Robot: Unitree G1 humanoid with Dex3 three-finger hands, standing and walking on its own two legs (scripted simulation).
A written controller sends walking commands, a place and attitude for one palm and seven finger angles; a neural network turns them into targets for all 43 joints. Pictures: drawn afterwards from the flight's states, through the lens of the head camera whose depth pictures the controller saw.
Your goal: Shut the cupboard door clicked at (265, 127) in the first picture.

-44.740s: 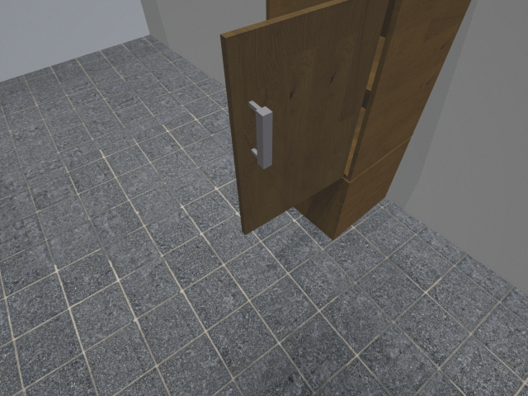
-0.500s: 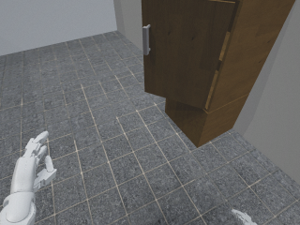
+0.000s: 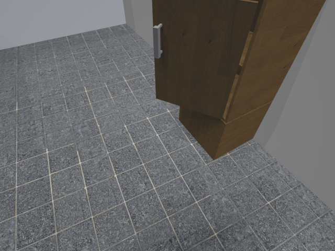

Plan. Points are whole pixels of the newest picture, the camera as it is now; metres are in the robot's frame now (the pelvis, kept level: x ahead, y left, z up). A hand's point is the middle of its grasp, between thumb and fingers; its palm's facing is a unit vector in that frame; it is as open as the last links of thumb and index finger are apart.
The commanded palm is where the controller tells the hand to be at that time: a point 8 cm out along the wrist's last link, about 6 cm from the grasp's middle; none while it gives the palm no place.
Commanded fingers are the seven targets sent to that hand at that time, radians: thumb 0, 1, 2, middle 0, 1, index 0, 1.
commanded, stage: let the arm hang, fingers relaxed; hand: left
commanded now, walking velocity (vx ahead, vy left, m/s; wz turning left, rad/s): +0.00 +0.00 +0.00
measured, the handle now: (158, 41) +0.98 +0.10 +0.03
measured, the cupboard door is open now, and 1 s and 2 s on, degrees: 34 34 34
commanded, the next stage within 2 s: look to check the result in 0.50 s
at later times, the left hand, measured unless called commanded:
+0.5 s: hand out of the picture -0.01 +0.17 -0.18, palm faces +0.02 -0.99 -0.16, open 7.4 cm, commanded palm none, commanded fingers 0.00 0.90 0.90 -0.20 -0.30 -0.20 -0.30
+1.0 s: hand out of the picture +0.02 +0.20 -0.17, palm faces -0.01 -0.97 -0.24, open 7.4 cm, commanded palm none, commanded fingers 0.00 0.90 0.90 -0.20 -0.30 -0.20 -0.30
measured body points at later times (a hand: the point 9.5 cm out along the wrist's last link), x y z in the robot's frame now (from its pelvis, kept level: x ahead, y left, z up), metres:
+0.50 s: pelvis +0.00 +0.01 +0.00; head +0.00 +0.00 +0.45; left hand -0.01 +0.22 -0.16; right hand -0.01 -0.21 -0.16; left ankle +0.04 +0.12 -0.74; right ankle +0.00 -0.10 -0.74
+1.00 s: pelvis +0.01 +0.01 +0.00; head +0.01 +0.00 +0.45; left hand +0.02 +0.26 -0.15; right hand +0.01 -0.24 -0.16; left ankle +0.04 +0.12 -0.74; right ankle +0.00 -0.10 -0.74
